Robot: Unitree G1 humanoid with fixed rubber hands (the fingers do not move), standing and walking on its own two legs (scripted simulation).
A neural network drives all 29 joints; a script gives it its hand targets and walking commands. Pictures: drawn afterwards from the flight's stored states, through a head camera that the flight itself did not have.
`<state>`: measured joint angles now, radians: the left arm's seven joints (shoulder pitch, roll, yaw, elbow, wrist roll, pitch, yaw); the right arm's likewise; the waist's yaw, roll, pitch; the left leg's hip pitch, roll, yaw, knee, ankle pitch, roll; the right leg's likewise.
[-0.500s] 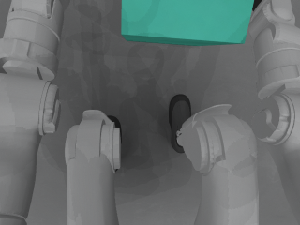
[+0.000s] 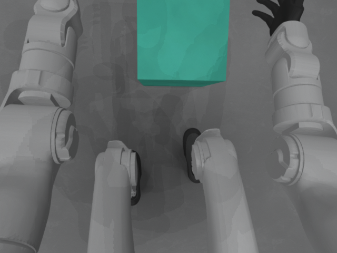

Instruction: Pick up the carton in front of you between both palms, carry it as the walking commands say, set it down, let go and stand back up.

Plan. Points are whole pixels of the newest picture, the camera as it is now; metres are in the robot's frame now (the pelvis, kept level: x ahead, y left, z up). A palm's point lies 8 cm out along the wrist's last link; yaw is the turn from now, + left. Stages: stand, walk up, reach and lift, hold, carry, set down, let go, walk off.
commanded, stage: set down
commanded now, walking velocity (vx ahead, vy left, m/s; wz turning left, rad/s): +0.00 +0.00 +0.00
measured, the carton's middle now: (177, 48) +0.53 -0.08 -0.34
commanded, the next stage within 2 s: let go in 0.52 s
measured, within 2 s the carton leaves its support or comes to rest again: neither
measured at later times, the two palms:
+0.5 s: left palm out of the picture +0.59 +0.13 +0.05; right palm out of the picture +0.51 -0.26 +0.04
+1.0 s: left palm out of the picture +0.45 +0.16 +0.15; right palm out of the picture +0.40 -0.27 +0.15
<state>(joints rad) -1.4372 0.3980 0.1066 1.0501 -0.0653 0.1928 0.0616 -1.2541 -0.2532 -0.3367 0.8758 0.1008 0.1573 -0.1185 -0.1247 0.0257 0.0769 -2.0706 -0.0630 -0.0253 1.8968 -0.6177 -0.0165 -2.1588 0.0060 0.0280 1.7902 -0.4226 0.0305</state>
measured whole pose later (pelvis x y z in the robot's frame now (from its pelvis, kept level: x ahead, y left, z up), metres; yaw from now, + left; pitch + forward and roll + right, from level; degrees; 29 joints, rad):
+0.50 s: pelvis +0.02 +0.00 +0.13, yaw +1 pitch +48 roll +0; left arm -1.30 0.37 0.18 0.97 0.00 0.22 -0.01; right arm -1.10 -0.21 -0.38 0.76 0.04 0.20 -0.06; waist -0.12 0.04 -0.06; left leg -1.73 -0.06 -0.04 1.35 -0.46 -0.02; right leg -1.80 -0.01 0.02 1.27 -0.30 0.02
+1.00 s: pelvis +0.07 -0.02 +0.25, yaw +1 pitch +32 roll +1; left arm -0.50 0.15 0.21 0.60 0.09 0.12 0.06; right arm -0.41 -0.21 -0.20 0.57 -0.05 0.10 0.11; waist -0.08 0.00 -0.05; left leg -1.04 -0.03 -0.06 0.83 -0.34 -0.03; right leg -1.13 0.00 0.01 0.80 -0.23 -0.01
